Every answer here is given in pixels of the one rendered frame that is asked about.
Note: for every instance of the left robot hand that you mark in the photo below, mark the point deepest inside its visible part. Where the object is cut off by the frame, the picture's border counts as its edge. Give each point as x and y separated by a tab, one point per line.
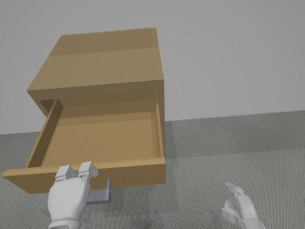
70	192

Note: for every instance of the robot left forearm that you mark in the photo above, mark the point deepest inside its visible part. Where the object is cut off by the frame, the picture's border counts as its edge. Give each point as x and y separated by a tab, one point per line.
65	224

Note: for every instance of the handle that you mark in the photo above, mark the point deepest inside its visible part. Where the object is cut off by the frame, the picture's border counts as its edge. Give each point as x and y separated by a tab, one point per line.
102	196

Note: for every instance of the drawer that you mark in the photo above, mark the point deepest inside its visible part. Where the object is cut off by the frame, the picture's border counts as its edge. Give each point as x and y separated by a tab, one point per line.
119	133

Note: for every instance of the robot right forearm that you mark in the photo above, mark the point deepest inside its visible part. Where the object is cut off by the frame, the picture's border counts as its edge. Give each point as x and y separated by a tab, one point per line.
251	223

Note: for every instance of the cabinet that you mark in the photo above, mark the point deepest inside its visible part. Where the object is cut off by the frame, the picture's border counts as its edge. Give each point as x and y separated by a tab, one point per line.
102	63

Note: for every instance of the right robot hand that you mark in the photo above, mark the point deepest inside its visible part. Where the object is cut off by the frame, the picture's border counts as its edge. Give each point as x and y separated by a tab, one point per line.
242	208

